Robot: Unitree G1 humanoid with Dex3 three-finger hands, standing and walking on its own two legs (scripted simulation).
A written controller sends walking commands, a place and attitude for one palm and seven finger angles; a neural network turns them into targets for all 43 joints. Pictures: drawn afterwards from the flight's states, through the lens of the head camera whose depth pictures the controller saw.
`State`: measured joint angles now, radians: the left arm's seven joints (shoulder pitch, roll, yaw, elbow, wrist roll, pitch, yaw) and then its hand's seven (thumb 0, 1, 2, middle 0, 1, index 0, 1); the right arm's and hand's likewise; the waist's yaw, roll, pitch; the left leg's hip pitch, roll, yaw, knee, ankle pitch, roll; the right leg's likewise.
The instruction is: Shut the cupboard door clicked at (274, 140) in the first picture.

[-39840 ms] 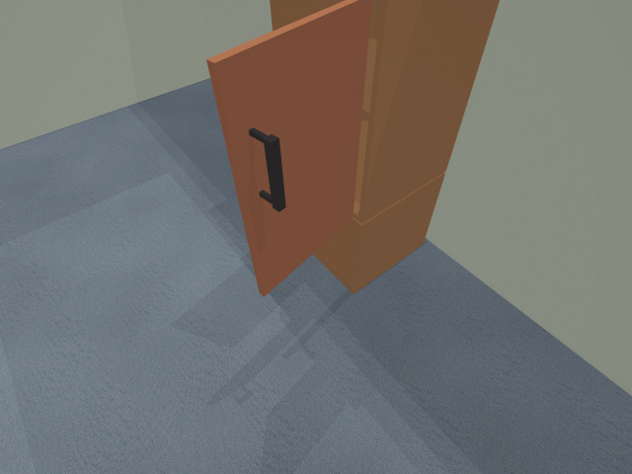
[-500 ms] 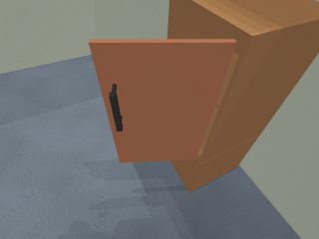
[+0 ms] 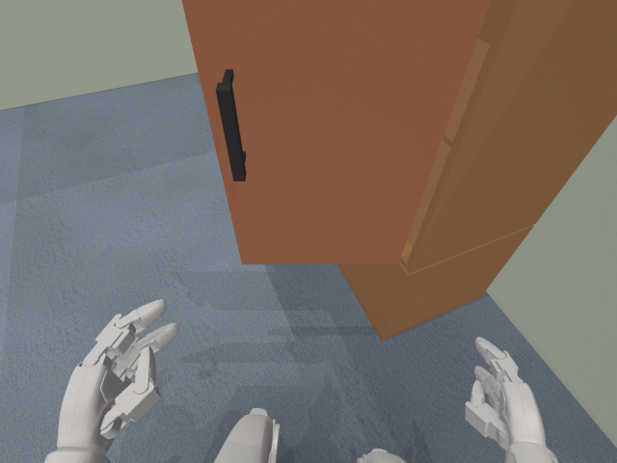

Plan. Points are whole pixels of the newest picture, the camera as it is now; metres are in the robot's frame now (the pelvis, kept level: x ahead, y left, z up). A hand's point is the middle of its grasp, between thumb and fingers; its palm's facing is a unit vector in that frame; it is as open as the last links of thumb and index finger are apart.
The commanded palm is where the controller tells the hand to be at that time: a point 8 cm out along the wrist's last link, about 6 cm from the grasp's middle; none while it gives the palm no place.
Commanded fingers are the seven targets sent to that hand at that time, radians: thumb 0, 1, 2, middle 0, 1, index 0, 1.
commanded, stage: raise the hand and make a fist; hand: left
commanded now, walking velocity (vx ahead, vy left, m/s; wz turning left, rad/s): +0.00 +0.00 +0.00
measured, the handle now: (234, 128) +0.53 +0.17 +0.15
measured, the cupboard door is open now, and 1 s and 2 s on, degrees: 67 67 67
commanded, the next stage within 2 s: bring the fist close to the handle in 1.52 s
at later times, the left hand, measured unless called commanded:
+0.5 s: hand (140, 335) +0.23 +0.21 +0.10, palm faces +0.12 -0.99 -0.04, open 3.9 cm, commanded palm +0.19 +0.25 +0.10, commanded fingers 0.00 0.90 0.90 -1.02 -1.20 -1.02 -1.20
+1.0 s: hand (131, 310) +0.24 +0.21 +0.14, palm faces +0.09 -1.00 -0.04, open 3.1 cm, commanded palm +0.21 +0.26 +0.14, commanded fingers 0.00 0.90 0.90 -1.30 -1.50 -1.30 -1.50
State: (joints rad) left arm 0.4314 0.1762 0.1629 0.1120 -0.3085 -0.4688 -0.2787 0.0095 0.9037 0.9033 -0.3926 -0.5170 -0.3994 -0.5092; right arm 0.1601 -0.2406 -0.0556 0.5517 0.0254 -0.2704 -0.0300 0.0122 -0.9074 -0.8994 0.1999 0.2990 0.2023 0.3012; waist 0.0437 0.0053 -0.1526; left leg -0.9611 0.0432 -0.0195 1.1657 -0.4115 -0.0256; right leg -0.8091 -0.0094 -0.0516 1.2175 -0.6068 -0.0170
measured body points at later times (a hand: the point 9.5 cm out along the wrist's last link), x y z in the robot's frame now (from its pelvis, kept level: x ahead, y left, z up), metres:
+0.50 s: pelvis +0.02 +0.02 +0.02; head +0.06 +0.01 +0.47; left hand +0.22 +0.26 +0.10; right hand +0.17 -0.22 -0.06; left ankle +0.09 +0.14 -0.64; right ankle +0.00 -0.11 -0.64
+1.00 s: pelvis +0.02 +0.02 +0.05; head +0.03 +0.01 +0.50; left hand +0.23 +0.26 +0.14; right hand +0.21 -0.20 -0.02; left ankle +0.09 +0.14 -0.64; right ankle +0.00 -0.11 -0.64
